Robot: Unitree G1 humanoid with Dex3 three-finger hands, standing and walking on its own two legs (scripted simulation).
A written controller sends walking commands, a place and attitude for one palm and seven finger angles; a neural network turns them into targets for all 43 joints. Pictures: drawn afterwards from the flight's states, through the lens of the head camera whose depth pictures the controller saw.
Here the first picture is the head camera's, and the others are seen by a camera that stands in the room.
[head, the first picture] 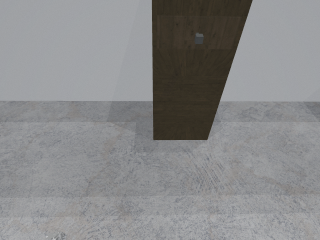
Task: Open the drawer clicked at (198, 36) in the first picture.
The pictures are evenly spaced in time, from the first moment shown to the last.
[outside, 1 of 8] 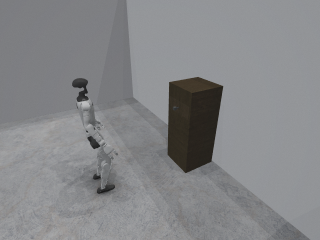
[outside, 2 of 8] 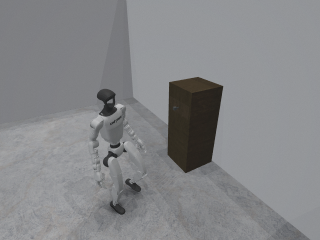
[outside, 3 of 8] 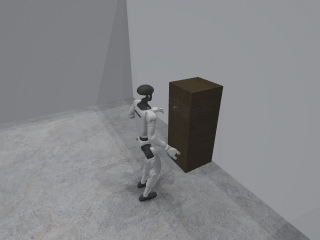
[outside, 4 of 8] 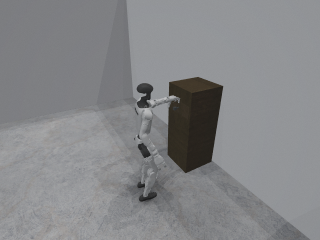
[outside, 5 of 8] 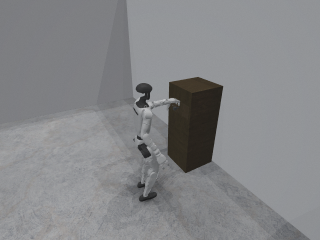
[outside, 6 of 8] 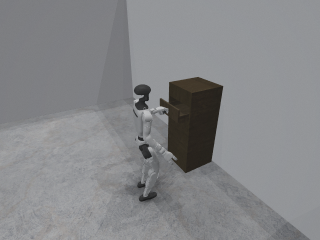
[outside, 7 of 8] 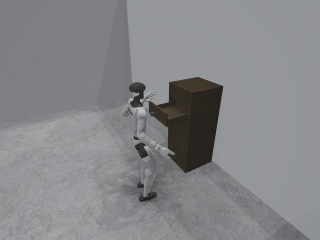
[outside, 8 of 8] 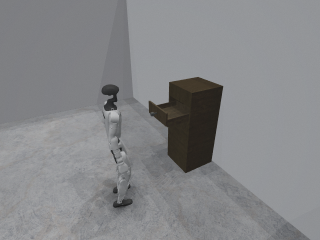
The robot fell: no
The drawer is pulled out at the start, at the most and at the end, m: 0.00 0.30 0.30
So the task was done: yes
